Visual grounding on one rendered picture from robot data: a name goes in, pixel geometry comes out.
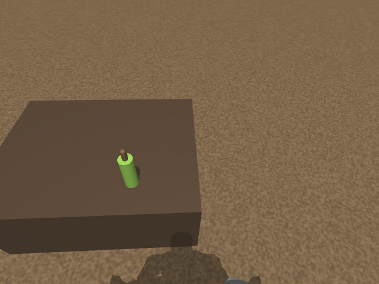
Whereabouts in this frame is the bottle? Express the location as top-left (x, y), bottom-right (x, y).
top-left (117, 149), bottom-right (139, 188)

